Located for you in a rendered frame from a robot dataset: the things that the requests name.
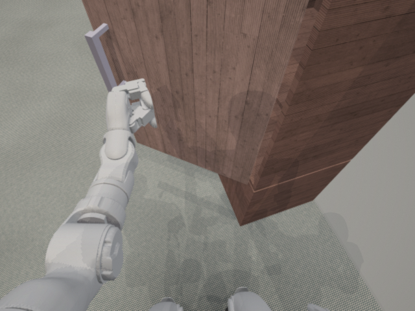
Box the robot right thigh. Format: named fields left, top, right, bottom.
left=228, top=292, right=272, bottom=311

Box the left robot upper arm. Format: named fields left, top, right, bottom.
left=0, top=223, right=123, bottom=311

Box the left robot forearm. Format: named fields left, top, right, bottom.
left=45, top=130, right=139, bottom=272

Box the robot right shin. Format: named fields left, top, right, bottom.
left=235, top=287, right=249, bottom=294

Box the cupboard door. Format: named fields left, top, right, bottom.
left=82, top=0, right=309, bottom=185

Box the robot left hand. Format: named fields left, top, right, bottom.
left=106, top=78, right=157, bottom=135

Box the handle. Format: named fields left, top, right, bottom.
left=84, top=23, right=126, bottom=92

